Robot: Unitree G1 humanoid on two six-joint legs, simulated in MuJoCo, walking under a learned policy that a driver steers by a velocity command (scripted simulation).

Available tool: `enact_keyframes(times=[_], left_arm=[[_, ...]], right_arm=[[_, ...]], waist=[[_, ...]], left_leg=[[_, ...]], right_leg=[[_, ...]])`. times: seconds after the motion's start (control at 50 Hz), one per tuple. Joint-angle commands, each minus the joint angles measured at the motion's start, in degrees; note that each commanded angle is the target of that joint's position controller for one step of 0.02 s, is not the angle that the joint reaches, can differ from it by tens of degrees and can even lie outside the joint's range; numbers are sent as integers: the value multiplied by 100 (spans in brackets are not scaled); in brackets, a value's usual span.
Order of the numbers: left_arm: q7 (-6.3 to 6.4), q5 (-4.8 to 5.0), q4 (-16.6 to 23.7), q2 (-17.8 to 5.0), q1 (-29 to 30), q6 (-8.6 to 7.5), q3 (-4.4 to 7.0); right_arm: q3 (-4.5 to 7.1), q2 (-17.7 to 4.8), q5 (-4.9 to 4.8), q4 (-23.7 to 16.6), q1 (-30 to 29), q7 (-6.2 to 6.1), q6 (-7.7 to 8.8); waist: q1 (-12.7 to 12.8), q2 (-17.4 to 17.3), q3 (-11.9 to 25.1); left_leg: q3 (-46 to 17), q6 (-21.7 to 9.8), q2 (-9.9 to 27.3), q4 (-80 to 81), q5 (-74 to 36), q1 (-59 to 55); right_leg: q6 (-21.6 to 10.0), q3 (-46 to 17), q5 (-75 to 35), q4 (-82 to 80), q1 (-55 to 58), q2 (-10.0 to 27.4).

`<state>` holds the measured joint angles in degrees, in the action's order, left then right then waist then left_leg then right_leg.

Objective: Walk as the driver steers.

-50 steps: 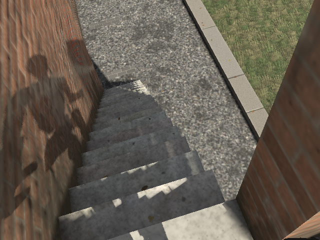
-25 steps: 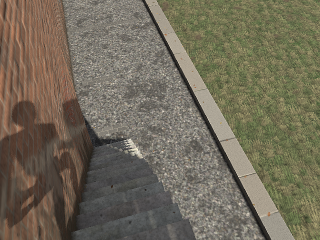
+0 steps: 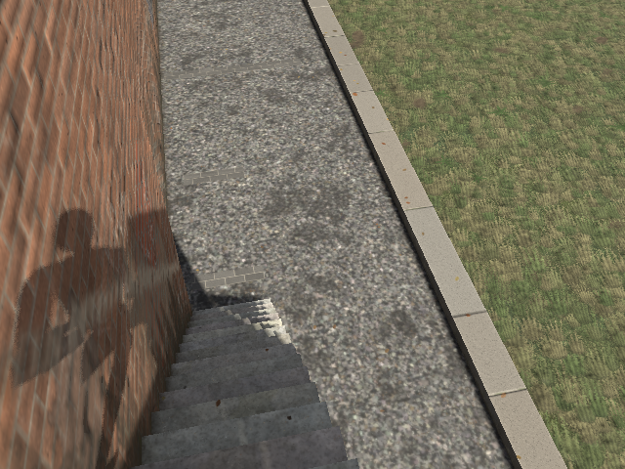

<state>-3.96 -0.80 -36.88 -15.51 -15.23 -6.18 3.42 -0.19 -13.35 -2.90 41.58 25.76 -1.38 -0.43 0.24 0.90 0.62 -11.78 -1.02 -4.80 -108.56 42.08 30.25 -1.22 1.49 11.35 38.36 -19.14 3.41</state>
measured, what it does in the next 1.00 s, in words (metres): goes down, turning left: left foot 0.22 m lower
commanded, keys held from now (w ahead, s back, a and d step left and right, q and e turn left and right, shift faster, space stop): w+q+shift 0.14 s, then q+shift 0.30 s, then shift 0.56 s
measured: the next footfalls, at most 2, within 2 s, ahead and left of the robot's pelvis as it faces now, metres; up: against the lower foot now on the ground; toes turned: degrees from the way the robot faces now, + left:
left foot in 0.38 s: +0.21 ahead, +0.22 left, -0.22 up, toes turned +20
right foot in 1.14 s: +0.46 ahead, +0.04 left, -0.39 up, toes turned +43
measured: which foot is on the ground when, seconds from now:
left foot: up 0.00-0.36, down 0.38-1.00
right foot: down 0.00-0.36, up 0.38-1.00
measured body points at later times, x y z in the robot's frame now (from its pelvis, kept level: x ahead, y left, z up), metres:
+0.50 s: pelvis +0.16 +0.14 -0.23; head +0.15 +0.17 +0.21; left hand +0.19 +0.46 -0.34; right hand +0.32 -0.15 -0.33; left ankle +0.18 +0.21 -0.95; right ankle +0.18 -0.04 -0.64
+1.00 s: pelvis +0.29 +0.18 -0.31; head +0.24 +0.24 +0.13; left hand +0.24 +0.45 -0.47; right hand +0.45 +0.03 -0.42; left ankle +0.18 +0.21 -0.95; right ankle +0.47 -0.02 -1.03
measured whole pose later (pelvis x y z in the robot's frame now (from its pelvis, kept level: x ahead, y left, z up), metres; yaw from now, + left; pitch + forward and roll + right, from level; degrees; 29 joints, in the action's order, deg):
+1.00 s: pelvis +0.29 +0.18 -0.31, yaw +33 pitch +0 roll -2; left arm 1.0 1.1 -43.0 -15.4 -14.8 4.3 6.2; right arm -2.6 -3.7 -1.5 52.0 19.1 -7.0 1.9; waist 1.1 9.0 3.1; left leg -8.0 -5.8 -10.1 -69.8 44.8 23.8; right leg 8.4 -24.1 -18.1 28.4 -16.5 0.7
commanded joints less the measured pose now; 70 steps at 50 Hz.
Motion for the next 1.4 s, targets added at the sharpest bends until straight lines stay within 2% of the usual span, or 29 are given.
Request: enact_keyframes(times=[0.02, 0.04, 0.08, 0.12, 0.14, 0.18, 0.2, 0.24, 0.28, 0.32, 0.36, 0.38, 0.4, 0.42, 0.44, 0.46, 0.48, 0.52, 0.58, 0.64, 0.74, 0.84, 0.92, 1.08, 1.18, 1.2, 1.24, 1.3, 1.4], left_arm=[[-185, -27, 23, -266, -766, -171, 100], [-79, 15, 197, -173, -109, -62, -7], [265, -240, 534, -599, 1161, 16, -88], [292, -302, 703, -1020, 1356, -26, -123], [410, -83, 677, -837, 1077, -23, -27], [497, 34, 466, -779, 323, 45, 23], [521, -109, 264, -1132, -544, 173, 125], [758, -87, 237, -1042, -637, 299, 78], [817, -8, 276, -1281, -140, 394, 179], [668, -72, 85, -1411, 858, 495, 235], [602, 163, -119, -1157, 1058, 449, 237], [674, 49, -441, -722, 708, 402, 198], [697, -83, -123, 31, 51, 269, 153], [782, -88, 252, 96, 116, 238, 44], [862, -84, 533, 92, 685, 245, 7], [897, 198, 558, 274, 828, 438, -77], [799, 110, 305, 122, 907, 619, -27], [642, 272, 163, -49, 378, 942, -27], [592, 124, 408, 287, 817, 1239, -93], [669, 238, 425, 200, 768, 1334, 9], [517, 157, 300, 186, 1088, 1164, 195], [504, 229, 47, 368, 719, 1068, 167], [507, 33, -62, 138, 657, 879, 184], [408, 313, -423, 84, -37, 999, 206], [525, 129, -1388, -316, -1424, 1310, 165], [535, 234, -1535, -50, -1488, 1378, 159], [558, 27, -1832, 292, -1811, 1445, 36], [420, -165, -2239, 16, -1936, 1378, 138], [409, 73, -2677, 45, -1715, 1081, 218]], right_arm=[[213, -371, -189, -886, -816, -126, 105], [139, -333, -10, -1119, -1039, -142, 19], [-140, 151, 42, -1748, -1489, -216, -40], [-70, -6, 122, -1709, -1437, -222, -164], [174, -367, -76, -1748, -1726, -128, -165], [266, -419, 37, -1961, -2331, 86, -188], [426, -725, -110, -1965, -3053, 174, -205], [550, -973, -185, -1616, -2973, 578, -116], [666, -962, -190, -1136, -2476, 702, -150], [1035, -1544, -124, -218, -207, 643, -273], [1289, -2170, 280, 671, 1569, 600, -88], [1162, -2007, 504, 1009, 1417, 550, -30], [912, -2127, 462, 780, 781, 599, 23], [751, -1931, 176, 538, 274, 588, -131], [641, -1580, 151, 309, 102, 514, -273], [658, -1872, 208, 274, -336, 357, -361], [430, -1240, 150, -27, -980, 280, -355], [153, -1241, 399, 25, -1279, -44, -435], [-383, -256, 475, 363, -1233, -367, -391], [-265, -648, 417, 685, -800, -491, -210], [-432, 382, 336, 924, -379, -801, -63], [-341, 462, 307, 971, -343, -705, 61], [-108, 152, 121, 930, -433, -659, 171], [89, -59, 267, 676, -941, -340, 300], [-265, 541, 355, 818, -1128, 151, 402], [-406, 785, 310, 1006, -1227, 208, 422], [-487, 1049, 128, 1415, -1607, 134, 197], [-383, 831, 132, 1701, -1504, -71, 0], [-266, 601, 106, 2093, -1753, -164, -119]], waist=[[172, 818, 338], [-272, 289, -69], [-612, 1056, -293], [-491, 571, 327], [-264, 596, 26], [290, 743, -407], [870, 732, -238], [761, 212, -527], [440, 295, -634], [-755, 884, 15], [-1643, -150, 196], [-1531, -2039, -1104], [-359, -2856, -493], [-226, -3078, 562], [-448, -1842, 666], [-52, -435, 1123], [43, 594, 849], [419, 558, 1147], [471, 430, 572], [162, -280, 28], [-76, -921, -409], [33, -1346, -535], [-20, -950, -513], [-4, -397, -105], [219, 849, 1076], [604, 511, 1298], [944, 349, 627], [505, 134, 56], [221, 325, 250]], left_leg=[[-233, -192, 357, 190, -1798, 3784], [54, -137, 598, 903, -2689, 3359], [112, 446, 1103, 2613, -3807, 2248], [550, 513, 768, 2008, -4215, 1067], [-123, 346, 1094, 2936, -5881, 2332], [-64, 264, 1071, 3686, -6108, 3204], [233, 214, 954, 3455, -5064, 4036], [556, 102, 1029, 5873, -6884, 2101], [1059, 75, 875, 5793, -7064, 235], [1294, 138, 1054, 5845, -6425, -1832], [1383, 46, 653, 7752, -6433, -3708], [734, -272, 696, 8901, -7513, -2898], [-395, -807, 726, 7039, -10907, -4032], [-957, -1257, 1114, 6976, -11401, -4553], [-1541, -1501, 1506, 7431, -10192, -4559], [-2886, -1559, 2102, 7738, -6909, -3960], [-2799, -1142, 2217, 7539, -7495, -3536], [-2647, -779, 2587, 7418, -6519, -2300], [-1626, -76, 1688, 7412, -5374, -602], [-1469, 277, 1287, 7355, -4916, -1034], [-1046, 374, 922, 7067, -3392, -1125], [-1350, -16, 746, 6634, -4312, -703], [-1585, -499, 643, 5731, -5142, -1104], [-2042, -1136, 608, 4862, -6036, -752], [411, 105, 247, 3224, -2210, 1664], [742, 183, 302, 3589, -983, 1598], [1278, 279, 252, 3232, 890, 1548], [1583, 295, 373, 3261, 367, 499], [1631, 303, 623, 3179, -853, -248]], right_leg=[[-916, -1321, -2930, 676, 1894, 1847], [-862, -1082, -2778, 342, 504, 1832], [-1175, -2078, -686, -623, -1553, 2656], [-947, -1498, -831, -23, -1511, 2465], [-495, -1373, 1398, 835, -757, 2136], [-424, -1358, 1781, 1098, 161, 2183], [-518, -1614, 1251, 791, 1432, 2358], [-233, -733, 2917, 909, 263, 2214], [-21, -54, 2955, 1160, -976, 2204], [491, 709, 1262, 2547, -1265, 2066], [1266, 1256, 1214, 5766, -1358, 929], [1249, 1141, 4589, 8818, -2078, -43], [1254, 207, 5220, 9724, -3972, -509], [1244, -115, 5030, 9559, -4391, -463], [989, -206, 4285, 9361, -4979, -564], [681, -672, 3044, 8884, -5022, -350], [577, -790, 2634, 8837, -4982, -150], [503, -1603, 985, 7369, -4288, -104], [996, -1318, -1320, 5494, -2833, -108], [1064, -1725, -1506, 5111, -3266, -405], [1156, -2294, -3710, 1520, -2293, -411], [1079, -2713, -3144, 448, -1078, -382], [1046, -2658, -3068, -676, -1053, -281], [723, -1803, -3147, -3159, 737, 177], [87, -670, -6510, -1746, 4566, 431], [-89, -801, -6314, -1701, 4665, 309], [-181, -1240, -6398, -2230, 4004, 443], [-271, -1184, -6893, -2493, 2687, 429], [-415, -892, -7867, -2562, 2134, 426]])
Velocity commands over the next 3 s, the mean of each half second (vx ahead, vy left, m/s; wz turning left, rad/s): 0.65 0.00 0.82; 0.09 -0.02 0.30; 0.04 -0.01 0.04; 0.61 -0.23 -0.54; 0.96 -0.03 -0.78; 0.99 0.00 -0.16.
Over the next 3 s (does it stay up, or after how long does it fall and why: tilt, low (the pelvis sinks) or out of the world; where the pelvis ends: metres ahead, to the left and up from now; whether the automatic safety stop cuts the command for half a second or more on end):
stays up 0.85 0.21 -0.88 its command is cut before an obstacle after 1.5 s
